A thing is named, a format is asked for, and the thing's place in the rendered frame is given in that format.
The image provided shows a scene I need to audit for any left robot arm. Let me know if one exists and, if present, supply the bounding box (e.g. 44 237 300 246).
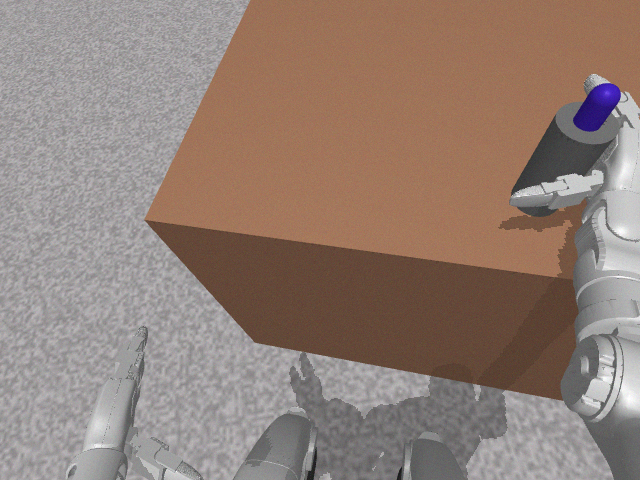
65 448 128 480

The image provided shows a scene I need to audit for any bottle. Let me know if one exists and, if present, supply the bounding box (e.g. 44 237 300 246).
511 83 621 217

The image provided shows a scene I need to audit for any left robot hand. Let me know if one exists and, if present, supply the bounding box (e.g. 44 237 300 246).
82 325 203 480

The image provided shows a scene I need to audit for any right robot arm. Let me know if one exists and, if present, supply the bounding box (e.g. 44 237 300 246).
560 190 640 480

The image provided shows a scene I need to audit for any right robot hand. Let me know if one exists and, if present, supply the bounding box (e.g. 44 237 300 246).
509 74 640 210

